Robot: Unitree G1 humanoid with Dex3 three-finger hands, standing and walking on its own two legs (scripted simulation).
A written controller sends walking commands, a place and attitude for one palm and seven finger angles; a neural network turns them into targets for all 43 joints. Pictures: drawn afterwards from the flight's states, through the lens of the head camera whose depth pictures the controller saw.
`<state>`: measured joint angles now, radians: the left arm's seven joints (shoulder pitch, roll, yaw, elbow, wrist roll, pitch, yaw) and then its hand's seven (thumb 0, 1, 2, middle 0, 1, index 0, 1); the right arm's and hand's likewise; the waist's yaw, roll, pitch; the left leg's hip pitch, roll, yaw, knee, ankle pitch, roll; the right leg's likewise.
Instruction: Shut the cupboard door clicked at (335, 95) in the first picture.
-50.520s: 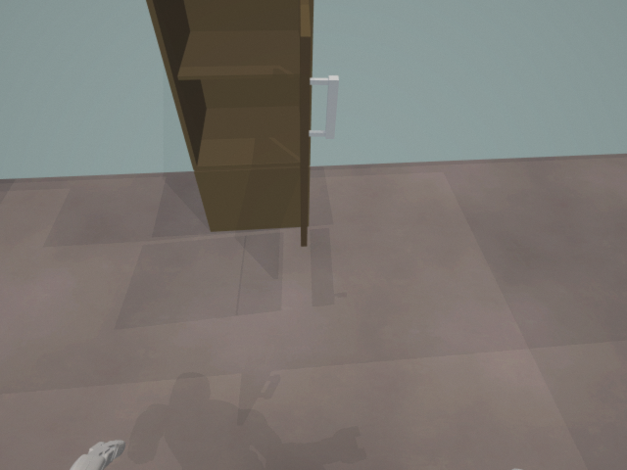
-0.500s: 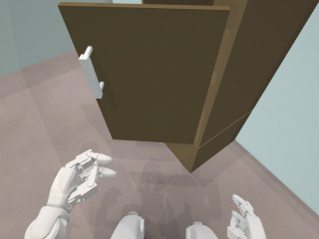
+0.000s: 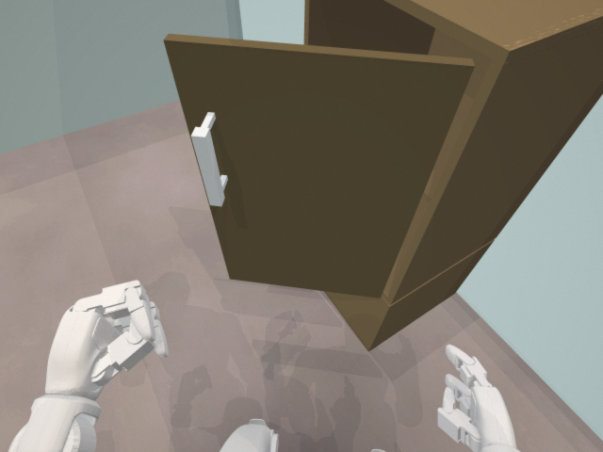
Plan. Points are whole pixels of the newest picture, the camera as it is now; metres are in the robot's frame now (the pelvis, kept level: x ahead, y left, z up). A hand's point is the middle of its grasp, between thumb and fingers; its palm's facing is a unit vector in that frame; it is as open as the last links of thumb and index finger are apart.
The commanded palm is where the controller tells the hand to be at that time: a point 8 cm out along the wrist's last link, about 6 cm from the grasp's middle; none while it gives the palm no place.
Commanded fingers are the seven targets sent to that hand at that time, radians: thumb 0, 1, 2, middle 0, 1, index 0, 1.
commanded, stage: raise the hand and make a fist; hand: left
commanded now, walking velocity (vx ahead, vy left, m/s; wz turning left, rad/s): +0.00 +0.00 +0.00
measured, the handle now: (213, 161) +0.50 +0.19 +0.09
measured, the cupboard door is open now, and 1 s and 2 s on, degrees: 50 50 50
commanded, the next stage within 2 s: bring the fist close to the handle in 0.64 s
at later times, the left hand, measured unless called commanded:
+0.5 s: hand (179, 350) +0.22 +0.16 +0.07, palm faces -0.10 -0.99 -0.01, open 3.1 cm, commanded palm +0.20 +0.22 +0.09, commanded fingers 0.00 0.90 0.90 -1.30 -1.50 -1.30 -1.50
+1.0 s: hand (172, 304) +0.26 +0.17 +0.09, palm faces -0.04 -1.00 -0.04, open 3.1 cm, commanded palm +0.25 +0.22 +0.09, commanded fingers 0.00 0.90 0.90 -1.30 -1.50 -1.30 -1.50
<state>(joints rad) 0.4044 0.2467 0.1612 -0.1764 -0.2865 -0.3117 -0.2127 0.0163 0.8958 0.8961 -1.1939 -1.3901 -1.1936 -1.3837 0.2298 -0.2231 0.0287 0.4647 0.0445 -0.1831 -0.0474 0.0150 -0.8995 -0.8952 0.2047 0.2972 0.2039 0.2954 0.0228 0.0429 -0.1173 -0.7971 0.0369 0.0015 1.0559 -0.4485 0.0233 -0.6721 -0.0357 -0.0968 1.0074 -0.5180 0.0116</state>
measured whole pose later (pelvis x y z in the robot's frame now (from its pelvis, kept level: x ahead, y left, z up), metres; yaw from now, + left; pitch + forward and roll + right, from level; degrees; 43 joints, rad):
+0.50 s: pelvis +0.00 -0.02 +0.01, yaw +0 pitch +8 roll -1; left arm 0.36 0.26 0.15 -0.04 -0.32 -0.24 -0.33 0.02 0.90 0.90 -1.30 -1.50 -1.30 -1.50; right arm 0.29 -0.27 0.02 0.51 0.05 -0.20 -0.06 0.02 -0.90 -0.90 0.21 0.30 0.20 0.30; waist 0.00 0.05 -0.08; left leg -0.71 0.04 0.01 0.96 -0.40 0.00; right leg -0.61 -0.03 -0.09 0.95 -0.49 -0.01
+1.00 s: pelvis -0.01 -0.02 +0.00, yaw +0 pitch +9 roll -2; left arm 0.10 0.28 0.20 0.11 -0.33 -0.31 -0.32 0.02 0.89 0.90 -1.30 -1.50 -1.30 -1.50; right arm 0.24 -0.26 0.04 0.57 0.06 -0.21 -0.07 0.02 -0.90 -0.90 0.21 0.30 0.20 0.30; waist 0.01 0.06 -0.07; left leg -0.76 0.05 -0.01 1.01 -0.41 0.00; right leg -0.65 -0.02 -0.11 0.99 -0.50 -0.02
